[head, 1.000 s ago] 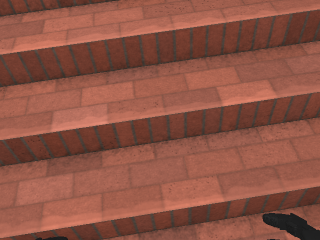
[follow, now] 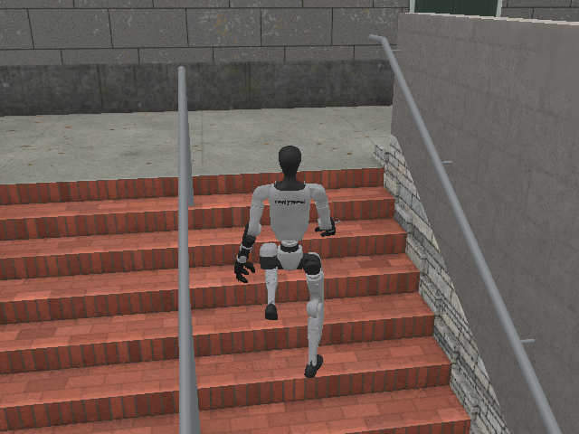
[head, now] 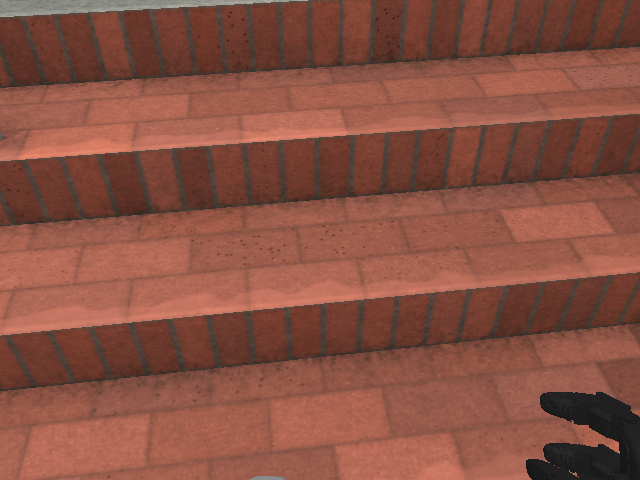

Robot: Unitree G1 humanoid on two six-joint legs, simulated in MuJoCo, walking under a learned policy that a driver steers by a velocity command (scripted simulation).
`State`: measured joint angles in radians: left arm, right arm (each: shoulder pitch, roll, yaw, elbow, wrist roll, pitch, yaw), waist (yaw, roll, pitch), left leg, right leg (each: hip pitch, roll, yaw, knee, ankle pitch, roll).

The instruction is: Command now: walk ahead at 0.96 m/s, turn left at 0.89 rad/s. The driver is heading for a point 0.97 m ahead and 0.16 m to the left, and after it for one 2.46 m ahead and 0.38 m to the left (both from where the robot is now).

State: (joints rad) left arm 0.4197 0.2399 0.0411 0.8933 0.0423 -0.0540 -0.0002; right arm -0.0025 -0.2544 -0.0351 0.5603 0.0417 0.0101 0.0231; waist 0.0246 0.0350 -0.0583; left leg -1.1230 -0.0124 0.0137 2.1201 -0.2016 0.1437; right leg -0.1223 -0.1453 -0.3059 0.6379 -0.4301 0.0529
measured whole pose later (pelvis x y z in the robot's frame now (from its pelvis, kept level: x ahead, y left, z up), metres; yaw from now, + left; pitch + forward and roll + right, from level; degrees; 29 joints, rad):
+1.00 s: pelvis +0.62 +0.15 +0.32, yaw +16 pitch +7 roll +0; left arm 0.32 0.23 0.03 0.68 -0.04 -0.02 0.03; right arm 0.04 -0.13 0.05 0.68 -0.06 -0.03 -0.05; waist 0.07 0.02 0.00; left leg -0.18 0.07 0.06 0.40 -0.33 -0.04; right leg -0.93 0.11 0.06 1.96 -0.82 0.05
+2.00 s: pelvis +1.05 +0.35 +0.61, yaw +3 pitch +2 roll -4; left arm -0.05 -0.03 -0.11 0.46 0.04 -0.10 -0.06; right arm 0.68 0.00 0.07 0.84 0.02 -0.02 -0.01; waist -0.11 -0.03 -0.08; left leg -0.22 -0.18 -0.25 0.60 -0.37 0.15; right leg -1.15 0.00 -0.03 1.95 -0.19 -0.03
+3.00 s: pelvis +1.81 +0.55 +0.72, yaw -10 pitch +1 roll +2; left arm 0.03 0.26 0.03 0.53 -0.04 -0.03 -0.08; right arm 0.50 -0.25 -0.04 0.90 -0.02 -0.07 -0.04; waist -0.06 -0.02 0.01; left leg 0.25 0.08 0.28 0.50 -0.44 -0.08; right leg -0.68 0.00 -0.14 0.80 -0.09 -0.17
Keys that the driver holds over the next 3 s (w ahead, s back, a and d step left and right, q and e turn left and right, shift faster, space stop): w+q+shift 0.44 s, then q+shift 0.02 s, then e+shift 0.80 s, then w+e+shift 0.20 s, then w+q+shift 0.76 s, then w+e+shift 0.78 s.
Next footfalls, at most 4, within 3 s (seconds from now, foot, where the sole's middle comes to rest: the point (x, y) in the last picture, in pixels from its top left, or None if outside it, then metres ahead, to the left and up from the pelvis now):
0.16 left None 0.24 0.02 -0.60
0.56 right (351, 413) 0.58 0.00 -0.45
0.90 left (184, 440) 0.53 0.28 -0.45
1.12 right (291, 244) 0.85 0.11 -0.30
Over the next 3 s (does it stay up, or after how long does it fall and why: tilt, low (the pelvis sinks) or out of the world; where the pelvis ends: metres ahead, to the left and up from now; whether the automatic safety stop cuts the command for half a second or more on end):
stays up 1.81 0.55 0.72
